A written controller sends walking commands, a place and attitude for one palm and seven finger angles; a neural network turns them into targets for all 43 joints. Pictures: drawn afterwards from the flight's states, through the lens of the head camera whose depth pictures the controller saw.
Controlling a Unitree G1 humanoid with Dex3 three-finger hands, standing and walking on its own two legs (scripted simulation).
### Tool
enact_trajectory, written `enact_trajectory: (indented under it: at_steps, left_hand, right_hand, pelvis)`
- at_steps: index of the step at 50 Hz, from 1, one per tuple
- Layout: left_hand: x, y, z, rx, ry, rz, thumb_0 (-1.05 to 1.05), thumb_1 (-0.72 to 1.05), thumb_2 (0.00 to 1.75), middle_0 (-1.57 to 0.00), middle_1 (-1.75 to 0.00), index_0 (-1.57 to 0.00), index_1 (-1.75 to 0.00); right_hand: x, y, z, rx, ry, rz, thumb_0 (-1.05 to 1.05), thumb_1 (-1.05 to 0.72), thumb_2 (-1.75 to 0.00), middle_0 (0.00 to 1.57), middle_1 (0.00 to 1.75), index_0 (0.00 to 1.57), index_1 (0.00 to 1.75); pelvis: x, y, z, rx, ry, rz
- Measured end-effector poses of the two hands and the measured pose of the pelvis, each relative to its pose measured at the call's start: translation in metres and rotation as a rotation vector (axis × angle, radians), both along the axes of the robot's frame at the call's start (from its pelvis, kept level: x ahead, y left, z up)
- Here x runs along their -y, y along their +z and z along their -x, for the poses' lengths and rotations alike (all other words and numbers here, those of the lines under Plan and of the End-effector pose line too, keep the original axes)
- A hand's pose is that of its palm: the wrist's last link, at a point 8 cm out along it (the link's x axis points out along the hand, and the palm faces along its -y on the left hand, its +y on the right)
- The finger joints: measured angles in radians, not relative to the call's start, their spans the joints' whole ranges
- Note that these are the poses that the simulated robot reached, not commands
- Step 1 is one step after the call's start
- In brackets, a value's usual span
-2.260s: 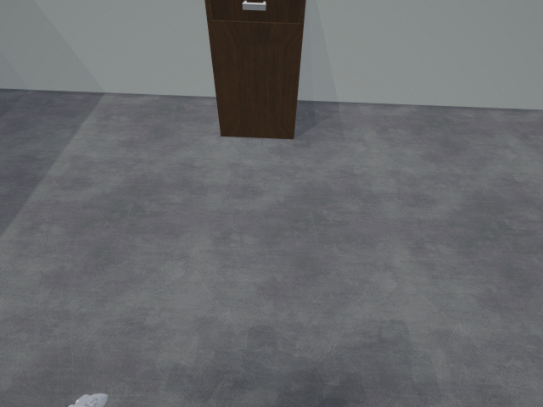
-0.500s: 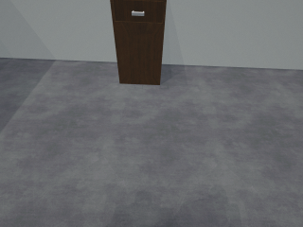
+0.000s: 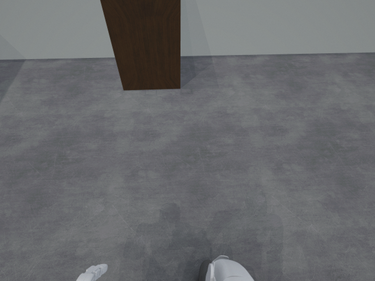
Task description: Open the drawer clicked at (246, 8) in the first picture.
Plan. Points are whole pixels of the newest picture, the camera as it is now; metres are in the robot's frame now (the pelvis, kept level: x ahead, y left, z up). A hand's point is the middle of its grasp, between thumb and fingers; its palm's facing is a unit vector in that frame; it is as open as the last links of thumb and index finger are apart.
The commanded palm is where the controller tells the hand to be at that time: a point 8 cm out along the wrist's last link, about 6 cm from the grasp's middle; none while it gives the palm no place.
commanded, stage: walk to a spot facing it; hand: left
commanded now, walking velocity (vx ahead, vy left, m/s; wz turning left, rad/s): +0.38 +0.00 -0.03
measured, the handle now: out of the picture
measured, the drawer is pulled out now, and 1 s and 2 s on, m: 0.00 0.00 0.00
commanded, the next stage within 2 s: turn to face it in 1.22 s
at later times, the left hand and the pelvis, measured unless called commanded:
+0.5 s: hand (101, 271) +0.16 +0.21 -0.17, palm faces +0.12 -0.98 -0.15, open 7.3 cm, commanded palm none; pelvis +0.23 +0.04 +0.00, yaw +0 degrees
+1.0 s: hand (138, 132) +0.58 +0.18 -0.15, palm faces -0.12 -0.96 -0.24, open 7.4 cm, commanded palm none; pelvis +0.45 +0.00 +0.00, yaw -7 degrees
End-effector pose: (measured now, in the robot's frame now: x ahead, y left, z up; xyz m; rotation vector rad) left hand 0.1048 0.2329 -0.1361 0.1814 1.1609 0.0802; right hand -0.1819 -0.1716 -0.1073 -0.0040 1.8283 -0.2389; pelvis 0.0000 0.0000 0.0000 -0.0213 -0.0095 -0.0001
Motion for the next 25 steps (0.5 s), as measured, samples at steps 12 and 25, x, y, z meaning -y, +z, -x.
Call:
enact_trajectory:
  at_steps: [12,25]
  left_hand:
    - [0.009,0.011,-0.057,-0.037,0.075,-0.024,0.0,0.94,0.9,-0.2,-0.3,-0.2,-0.3]
    - [-0.03,-0.01,-0.052,-0.314,0.203,0.049,0.0,0.91,0.9,-0.2,-0.3,-0.2,-0.3]
  right_hand:
    - [0.062,-0.021,-0.272,0.454,0.108,0.081,0.01,-0.91,-0.89,0.2,0.3,0.19,0.3]
    - [0.02,0.001,-0.521,0.754,0.298,0.11,0.01,-0.92,-0.9,0.2,0.3,0.19,0.3]
  pelvis:
    - [0.009,0.013,-0.105,0.01,0.016,0.006]
    - [-0.043,0.005,-0.227,0.01,0.005,0.012]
